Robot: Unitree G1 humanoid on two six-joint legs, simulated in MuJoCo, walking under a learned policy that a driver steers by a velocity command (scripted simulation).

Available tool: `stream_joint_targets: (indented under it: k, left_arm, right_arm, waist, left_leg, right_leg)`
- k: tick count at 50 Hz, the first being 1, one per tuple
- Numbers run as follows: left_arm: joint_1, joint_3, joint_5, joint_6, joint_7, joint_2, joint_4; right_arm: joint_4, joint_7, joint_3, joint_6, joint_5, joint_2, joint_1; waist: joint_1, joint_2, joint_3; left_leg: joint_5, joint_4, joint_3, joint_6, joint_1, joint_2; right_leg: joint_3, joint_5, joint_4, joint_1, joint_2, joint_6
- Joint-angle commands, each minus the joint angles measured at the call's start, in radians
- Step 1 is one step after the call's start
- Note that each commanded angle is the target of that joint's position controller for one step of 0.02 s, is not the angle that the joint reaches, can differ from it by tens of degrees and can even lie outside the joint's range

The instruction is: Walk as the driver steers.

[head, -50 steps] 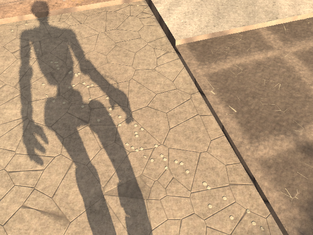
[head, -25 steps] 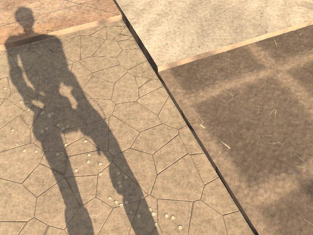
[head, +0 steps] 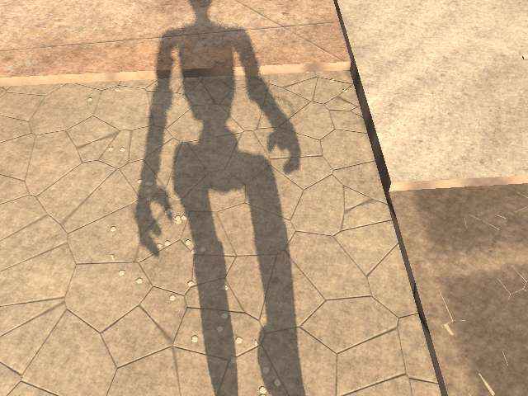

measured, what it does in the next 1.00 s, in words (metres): walks ahead, turning left: left foot, then right foot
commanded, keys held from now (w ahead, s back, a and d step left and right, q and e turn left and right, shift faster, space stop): w+q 0.58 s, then q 0.06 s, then e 0.36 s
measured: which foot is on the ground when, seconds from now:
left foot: up 0.00-0.02, down 0.04-0.60, up 0.62-0.98, down 1.00-1.00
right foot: down 0.00-0.04, up 0.06-0.56, down 0.58-1.00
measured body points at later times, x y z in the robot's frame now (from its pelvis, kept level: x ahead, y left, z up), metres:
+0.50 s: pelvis +0.27 +0.02 +0.01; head +0.30 +0.05 +0.46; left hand +0.42 +0.30 -0.09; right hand +0.30 -0.26 -0.11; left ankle +0.12 +0.05 -0.73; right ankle +0.47 -0.07 -0.69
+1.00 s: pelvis +0.45 +0.06 +0.01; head +0.47 +0.08 +0.46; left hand +0.37 +0.32 -0.13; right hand +0.68 -0.10 -0.10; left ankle +0.46 +0.18 -0.73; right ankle +0.49 -0.04 -0.73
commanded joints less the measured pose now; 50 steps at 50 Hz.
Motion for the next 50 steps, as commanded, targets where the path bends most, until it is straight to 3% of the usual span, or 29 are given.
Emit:
stream_joint_targets:
  k: [1, 2, 3, 4, 5, 6, 8, 10, 13, 17, 23, 25, 26, 28, 29, 30, 31, 32, 33, 34, 36, 38, 40, 42, 46, 48, 49, 50]
  left_arm:
    - [0.001, 0.043, -0.001, 0.015, 0.001, 0.202, -0.053]
    - [-0.023, 0.040, -0.007, 0.014, -0.007, 0.190, -0.085]
    - [-0.021, 0.028, -0.020, 0.004, -0.030, 0.094, -0.168]
    - [-0.138, 0.036, -0.010, -0.011, -0.038, 0.165, -0.202]
    - [-0.185, 0.029, -0.021, -0.025, -0.042, 0.149, -0.223]
    - [-0.161, 0.029, -0.023, -0.031, -0.039, 0.150, -0.210]
    - [-0.130, 0.028, 0.014, 0.004, -0.038, 0.136, -0.203]
    - [-0.132, 0.027, 0.027, 0.039, -0.046, 0.126, -0.215]
    - [-0.240, 0.024, 0.024, 0.056, -0.053, 0.127, -0.263]
    - [-0.397, 0.020, 0.018, 0.060, -0.057, 0.139, -0.324]
    - [-0.564, 0.001, 0.007, 0.042, -0.067, 0.145, -0.403]
    - [-0.549, 0.000, 0.002, 0.032, -0.066, 0.162, -0.416]
    - [-0.494, 0.004, 0.000, 0.027, -0.063, 0.176, -0.405]
    - [-0.260, 0.025, -0.002, 0.012, -0.043, 0.227, -0.339]
    - [-0.110, 0.039, 0.014, -0.001, -0.027, 0.272, -0.318]
    - [-0.030, 0.057, 0.044, 0.001, -0.013, 0.363, -0.330]
    - [-0.096, 0.060, 0.024, 0.018, -0.020, 0.360, -0.338]
    - [-0.180, 0.039, 0.009, 0.025, -0.024, 0.258, -0.359]
    - [-0.213, 0.017, -0.001, 0.022, -0.028, 0.180, -0.354]
    - [-0.219, 0.005, 0.002, 0.017, -0.031, 0.150, -0.341]
    - [-0.185, -0.001, -0.006, -0.002, -0.037, 0.153, -0.297]
    - [-0.176, -0.001, -0.010, -0.017, -0.047, 0.170, -0.270]
    - [-0.211, -0.005, -0.012, -0.012, -0.050, 0.176, -0.261]
    - [-0.200, 0.000, -0.013, 0.001, -0.053, 0.193, -0.248]
    - [-0.147, 0.027, -0.016, 0.038, -0.054, 0.254, -0.232]
    - [-0.163, 0.035, -0.025, 0.060, -0.049, 0.261, -0.241]
    - [-0.161, 0.036, -0.028, 0.068, -0.046, 0.250, -0.246]
    - [-0.144, 0.024, -0.029, 0.070, -0.046, 0.201, -0.267]
  right_arm:
    - [0.027, -0.013, -0.049, -0.015, -0.009, -0.122, 0.267]
    - [0.054, -0.025, -0.078, -0.019, -0.022, -0.204, 0.391]
    - [0.024, -0.030, -0.102, -0.009, -0.006, -0.304, 0.336]
    - [0.020, -0.034, -0.099, 0.005, 0.013, -0.300, 0.359]
    - [0.025, -0.043, -0.086, 0.005, 0.018, -0.255, 0.302]
    - [0.026, -0.044, -0.071, -0.002, 0.021, -0.198, 0.261]
    - [0.016, -0.053, -0.054, -0.024, 0.030, -0.157, 0.209]
    - [0.021, -0.050, -0.052, -0.047, 0.038, -0.172, 0.239]
    - [0.026, -0.046, -0.059, -0.053, 0.037, -0.209, 0.305]
    - [0.027, -0.045, -0.058, -0.046, 0.035, -0.211, 0.398]
    - [0.019, -0.058, -0.058, -0.040, 0.020, -0.224, 0.477]
    - [0.007, -0.066, -0.061, -0.040, 0.016, -0.240, 0.458]
    - [-0.004, -0.068, -0.064, -0.041, 0.015, -0.251, 0.422]
    - [-0.024, -0.056, -0.069, -0.050, 0.020, -0.275, 0.358]
    - [-0.041, -0.044, -0.060, -0.059, 0.031, -0.241, 0.351]
    - [-0.080, -0.046, -0.036, -0.059, 0.067, -0.129, 0.411]
    - [-0.087, -0.055, -0.043, -0.048, 0.048, -0.184, 0.488]
    - [-0.054, -0.063, -0.050, -0.028, 0.024, -0.215, 0.466]
    - [-0.050, -0.056, -0.046, -0.022, 0.010, -0.201, 0.405]
    - [-0.053, -0.049, -0.043, -0.017, 0.007, -0.175, 0.385]
    - [-0.054, -0.035, -0.033, 0.000, -0.005, -0.140, 0.385]
    - [-0.052, -0.031, -0.027, 0.008, -0.001, -0.128, 0.392]
    - [-0.058, -0.030, -0.013, 0.014, -0.006, -0.119, 0.357]
    - [-0.071, -0.031, 0.006, 0.015, -0.002, -0.099, 0.284]
    - [-0.095, -0.051, 0.011, 0.012, 0.014, -0.136, 0.195]
    - [-0.097, -0.066, 0.010, 0.003, 0.013, -0.141, 0.204]
    - [-0.098, -0.074, 0.006, -0.004, 0.006, -0.157, 0.220]
    - [-0.107, -0.085, -0.004, -0.011, -0.009, -0.207, 0.245]
  waist:
    - [-0.155, -0.099, -0.142]
    - [-0.219, -0.009, -0.221]
    - [-0.131, 0.249, -0.281]
    - [-0.166, 0.051, -0.268]
    - [-0.131, 0.009, -0.150]
    - [-0.079, -0.064, -0.066]
    - [-0.016, -0.059, -0.048]
    - [-0.004, -0.033, -0.059]
    - [-0.031, 0.005, -0.039]
    - [-0.094, 0.042, -0.029]
    - [-0.148, 0.065, -0.017]
    - [-0.125, 0.078, -0.019]
    - [-0.091, 0.085, -0.029]
    - [0.020, 0.055, -0.137]
    - [0.087, 0.000, -0.249]
    - [0.070, -0.193, -0.383]
    - [-0.008, -0.293, -0.421]
    - [-0.040, -0.126, -0.271]
    - [-0.035, -0.032, -0.158]
    - [-0.048, -0.038, -0.122]
    - [-0.061, -0.117, -0.103]
    - [-0.086, -0.130, -0.140]
    - [-0.108, -0.129, -0.150]
    - [-0.081, -0.151, -0.149]
    - [-0.046, -0.147, -0.140]
    - [-0.066, -0.126, -0.119]
    - [-0.075, -0.102, -0.107]
    - [-0.069, -0.006, -0.135]
  left_leg:
    - [-0.083, -0.100, 0.015, 0.081, 0.294, -0.100]
    - [-0.156, -0.175, -0.194, 0.139, 0.518, 0.039]
    - [-0.120, -0.278, -0.777, 0.303, 0.804, 0.330]
    - [-0.091, -0.358, -0.828, 0.311, 0.771, 0.342]
    - [-0.052, -0.372, -0.694, 0.273, 0.666, 0.329]
    - [0.070, -0.394, -0.600, 0.220, 0.526, 0.285]
    - [0.229, -0.404, -0.460, 0.164, 0.396, 0.186]
    - [0.330, -0.406, -0.416, 0.156, 0.362, 0.147]
    - [0.348, -0.420, -0.399, 0.129, 0.357, 0.113]
    - [0.357, -0.406, -0.431, 0.085, 0.449, 0.102]
    - [0.444, -0.333, -0.490, 0.083, 0.577, 0.119]
    - [0.485, -0.298, -0.516, 0.062, 0.577, 0.132]
    - [0.531, -0.268, -0.515, 0.040, 0.543, 0.129]
    - [0.693, -0.041, -0.479, -0.009, 0.458, 0.068]
    - [0.516, 0.190, -0.443, -0.030, 0.332, 0.009]
    - [-0.093, 0.511, -0.319, -0.070, 0.075, -0.125]
    - [-0.414, 0.661, -0.284, -0.073, -0.042, -0.144]
    - [-0.342, 0.716, -0.278, -0.080, -0.068, -0.070]
    - [-0.288, 0.678, -0.262, -0.093, -0.050, -0.051]
    - [-0.270, 0.628, -0.261, -0.101, -0.026, -0.032]
    - [-0.259, 0.552, -0.267, -0.119, 0.028, -0.038]
    - [-0.225, 0.469, -0.262, -0.128, 0.071, -0.058]
    - [-0.181, 0.314, -0.198, -0.142, 0.101, -0.030]
    - [-0.103, 0.164, -0.158, -0.153, 0.172, -0.027]
    - [-0.071, 0.037, -0.150, -0.156, 0.218, -0.039]
    - [-0.030, -0.097, -0.150, -0.140, 0.295, -0.037]
    - [0.009, -0.189, -0.180, -0.127, 0.356, -0.010]
    - [0.041, -0.247, -0.320, -0.095, 0.432, 0.146]
  right_leg:
    - [0.046, 1.160, 0.453, -0.057, -0.267, -0.084]
    - [0.043, 0.832, 0.760, -0.268, -0.231, -0.054]
    - [0.116, -0.090, 1.154, -0.743, 0.020, 0.012]
    - [0.332, -0.040, 1.187, -0.863, 0.001, 0.001]
    - [0.354, 0.053, 1.123, -0.898, -0.057, -0.007]
    - [0.349, 0.104, 1.009, -0.840, -0.093, -0.006]
    - [0.355, 0.121, 0.890, -0.719, -0.122, 0.019]
    - [0.339, 0.127, 0.826, -0.693, -0.120, 0.044]
    - [0.317, 0.227, 0.707, -0.756, -0.119, 0.071]
    - [0.317, 0.352, 0.547, -0.843, -0.097, 0.077]
    - [0.318, 0.385, 0.347, -0.847, -0.035, 0.050]
    - [0.332, 0.366, 0.269, -0.761, -0.019, 0.027]
    - [0.332, 0.338, 0.226, -0.658, -0.003, 0.012]
    - [0.312, 0.314, 0.151, -0.320, 0.040, -0.027]
    - [0.425, 0.251, 0.127, -0.076, -0.085, -0.064]
    - [0.787, 0.261, 0.094, 0.175, -0.386, -0.136]
    - [1.077, 0.414, 0.019, 0.143, -0.482, -0.222]
    - [0.934, 0.465, 0.034, -0.006, -0.451, -0.225]
    - [0.764, 0.629, 0.030, -0.138, -0.381, -0.218]
    - [0.643, 0.749, 0.016, -0.206, -0.325, -0.196]
    - [0.518, 0.960, -0.007, -0.279, -0.263, -0.190]
    - [0.467, 1.088, -0.010, -0.289, -0.243, -0.202]
    - [0.423, 1.104, -0.013, -0.311, -0.210, -0.200]
    - [0.394, 1.075, -0.008, -0.345, -0.169, -0.183]
    - [0.476, 0.854, 0.030, -0.344, -0.177, -0.175]
    - [0.528, 0.658, 0.081, -0.391, -0.168, -0.150]
    - [0.550, 0.522, 0.118, -0.437, -0.145, -0.115]
    - [0.538, 0.330, 0.207, -0.501, -0.097, -0.071]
